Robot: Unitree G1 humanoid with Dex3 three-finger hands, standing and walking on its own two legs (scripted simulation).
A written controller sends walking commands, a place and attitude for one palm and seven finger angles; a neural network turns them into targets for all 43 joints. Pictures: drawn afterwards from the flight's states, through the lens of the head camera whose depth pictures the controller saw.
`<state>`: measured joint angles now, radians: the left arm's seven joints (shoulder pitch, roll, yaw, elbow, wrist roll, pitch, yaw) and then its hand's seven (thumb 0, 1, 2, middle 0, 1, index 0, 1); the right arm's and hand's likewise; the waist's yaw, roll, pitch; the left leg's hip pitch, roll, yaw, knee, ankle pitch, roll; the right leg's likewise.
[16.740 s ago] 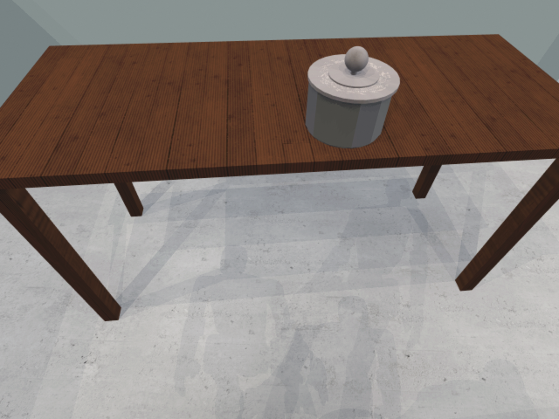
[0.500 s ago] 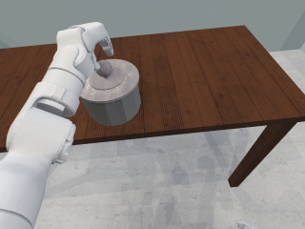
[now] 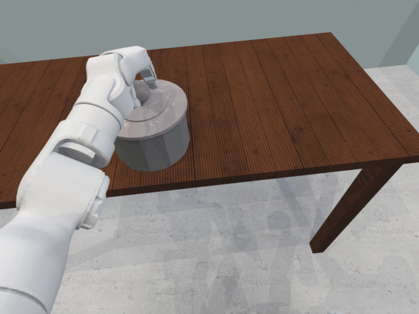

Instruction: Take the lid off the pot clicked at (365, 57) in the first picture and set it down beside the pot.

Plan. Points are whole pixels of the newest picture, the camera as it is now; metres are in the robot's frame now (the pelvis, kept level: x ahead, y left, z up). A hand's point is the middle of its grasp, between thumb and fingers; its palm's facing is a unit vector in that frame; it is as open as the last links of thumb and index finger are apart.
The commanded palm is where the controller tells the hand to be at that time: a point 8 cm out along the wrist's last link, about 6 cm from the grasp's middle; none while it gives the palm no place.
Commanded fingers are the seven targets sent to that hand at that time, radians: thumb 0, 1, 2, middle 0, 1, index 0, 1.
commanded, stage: lower the open fingers around the knob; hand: left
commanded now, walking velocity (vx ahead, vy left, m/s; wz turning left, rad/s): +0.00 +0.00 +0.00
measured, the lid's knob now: (138, 92) +0.52 +0.12 +0.16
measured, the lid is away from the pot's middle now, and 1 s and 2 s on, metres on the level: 0.00 0.00 0.00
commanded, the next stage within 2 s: close the fingers and squeeze the knob in 0.14 s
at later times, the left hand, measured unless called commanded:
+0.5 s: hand (132, 92) +0.49 +0.12 +0.18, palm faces -0.36 -0.10 -0.93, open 10.0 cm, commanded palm +0.49 +0.13 +0.24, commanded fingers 0.00 -0.01 1.02 -0.53 -0.85 -0.53 -0.85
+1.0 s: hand (134, 91) +0.50 +0.12 +0.18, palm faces -0.37 -0.10 -0.92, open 8.0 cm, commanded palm +0.49 +0.13 +0.24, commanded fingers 0.00 0.30 0.85 -0.68 -1.04 -0.68 -1.04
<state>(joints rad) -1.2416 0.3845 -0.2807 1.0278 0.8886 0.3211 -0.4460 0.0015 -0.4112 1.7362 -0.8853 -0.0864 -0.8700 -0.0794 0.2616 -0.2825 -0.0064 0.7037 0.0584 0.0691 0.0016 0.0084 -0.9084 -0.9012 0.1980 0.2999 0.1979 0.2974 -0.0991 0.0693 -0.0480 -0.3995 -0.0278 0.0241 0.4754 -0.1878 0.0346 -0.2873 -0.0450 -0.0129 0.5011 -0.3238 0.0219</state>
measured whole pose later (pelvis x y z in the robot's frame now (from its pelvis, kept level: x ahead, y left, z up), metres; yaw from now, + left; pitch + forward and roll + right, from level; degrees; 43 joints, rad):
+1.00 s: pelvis +0.01 +0.00 +0.00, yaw +0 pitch +8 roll +0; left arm -1.25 0.40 -0.27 1.04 0.89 0.31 -0.46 0.01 0.14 0.92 -0.62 -0.99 -0.63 -1.00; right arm 0.27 -0.28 -0.01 0.71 0.06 0.05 0.00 0.01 -0.91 -0.90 0.20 0.30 0.20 0.30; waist -0.11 0.07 -0.05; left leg -0.42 -0.02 0.02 0.48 -0.20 0.03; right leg -0.30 -0.04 -0.01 0.49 -0.33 0.02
